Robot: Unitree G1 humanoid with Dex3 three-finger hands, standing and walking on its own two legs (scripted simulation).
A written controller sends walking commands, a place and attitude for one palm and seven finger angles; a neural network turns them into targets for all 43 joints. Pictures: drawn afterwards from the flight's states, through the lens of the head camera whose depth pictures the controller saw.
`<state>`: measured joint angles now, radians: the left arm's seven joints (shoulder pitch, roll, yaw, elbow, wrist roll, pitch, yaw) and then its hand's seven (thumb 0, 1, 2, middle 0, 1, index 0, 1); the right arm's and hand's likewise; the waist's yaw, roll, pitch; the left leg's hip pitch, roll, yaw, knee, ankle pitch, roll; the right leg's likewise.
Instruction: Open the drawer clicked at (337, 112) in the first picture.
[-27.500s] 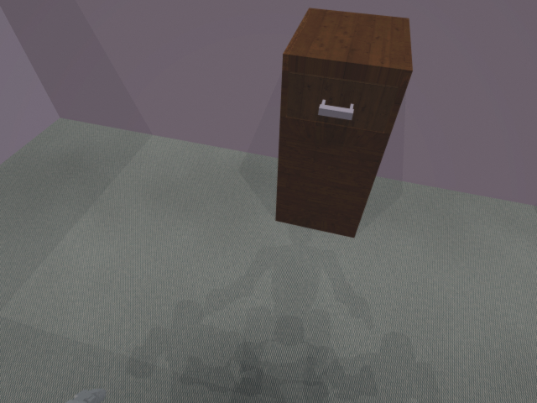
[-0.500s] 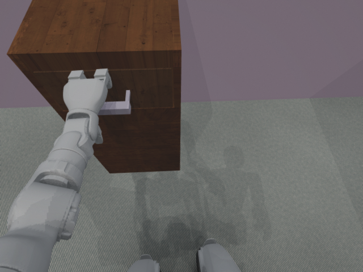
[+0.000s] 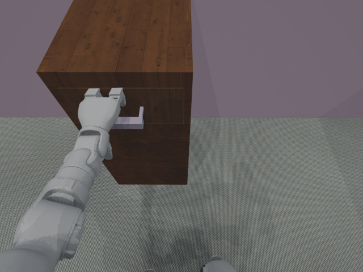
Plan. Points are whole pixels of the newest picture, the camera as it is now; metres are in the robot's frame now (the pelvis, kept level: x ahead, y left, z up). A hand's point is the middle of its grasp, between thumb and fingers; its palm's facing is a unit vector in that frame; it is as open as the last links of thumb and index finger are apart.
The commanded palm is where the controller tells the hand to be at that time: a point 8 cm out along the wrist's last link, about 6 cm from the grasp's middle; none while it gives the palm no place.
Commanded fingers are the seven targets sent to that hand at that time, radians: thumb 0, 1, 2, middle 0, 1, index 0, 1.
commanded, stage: re-aim the fingers above the handle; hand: left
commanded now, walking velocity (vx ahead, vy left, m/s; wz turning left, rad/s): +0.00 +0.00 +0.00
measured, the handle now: (125, 116) +0.53 +0.15 -0.05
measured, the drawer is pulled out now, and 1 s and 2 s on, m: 0.00 0.00 0.00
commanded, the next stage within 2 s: lower the fingers behind the handle in 1.92 s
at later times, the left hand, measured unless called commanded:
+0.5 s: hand (109, 121) +0.47 +0.17 +0.01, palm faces -0.01 +0.01 -1.00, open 13.8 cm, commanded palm +0.45 +0.17 +0.06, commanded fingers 0.00 -0.50 0.30 -0.30 -1.20 -0.30 -1.20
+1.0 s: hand (115, 123) +0.46 +0.16 +0.01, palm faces -0.02 -0.01 -1.00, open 13.8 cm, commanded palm +0.45 +0.16 +0.06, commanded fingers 0.00 -0.50 0.30 -0.30 -1.20 -0.30 -1.20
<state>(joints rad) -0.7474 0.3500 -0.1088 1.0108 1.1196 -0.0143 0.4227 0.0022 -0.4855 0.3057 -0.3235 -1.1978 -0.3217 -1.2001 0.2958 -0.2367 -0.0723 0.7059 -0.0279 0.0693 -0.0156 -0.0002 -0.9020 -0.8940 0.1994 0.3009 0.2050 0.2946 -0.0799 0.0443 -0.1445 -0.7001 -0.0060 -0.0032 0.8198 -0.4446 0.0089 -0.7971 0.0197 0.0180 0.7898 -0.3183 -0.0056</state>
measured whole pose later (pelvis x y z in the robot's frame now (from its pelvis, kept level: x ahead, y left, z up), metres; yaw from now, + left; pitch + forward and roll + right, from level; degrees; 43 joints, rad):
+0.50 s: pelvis -0.02 +0.00 -0.01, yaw -1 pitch +19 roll +0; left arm -0.83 0.39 -0.08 1.09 1.12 0.01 0.42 0.00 -0.49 0.31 -0.32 -1.20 -0.32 -1.20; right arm 0.33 -0.25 -0.06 0.72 -0.03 0.06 -0.02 0.00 -0.90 -0.89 0.20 0.30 0.20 0.29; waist -0.12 0.04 -0.14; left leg -0.75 -0.01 0.01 0.85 -0.43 0.01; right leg -0.86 0.02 0.03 0.82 -0.30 0.00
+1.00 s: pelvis -0.01 +0.00 +0.00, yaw +0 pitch +19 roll +0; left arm -0.82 0.34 -0.15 1.07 1.10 0.00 0.42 0.00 -0.49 0.31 -0.32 -1.20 -0.32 -1.20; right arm 0.33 -0.24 -0.07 0.73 -0.02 0.04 -0.02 0.00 -0.90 -0.89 0.20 0.30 0.20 0.29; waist -0.10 0.04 -0.14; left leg -0.74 -0.01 0.00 0.84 -0.43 0.01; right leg -0.83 0.02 0.02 0.80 -0.30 0.00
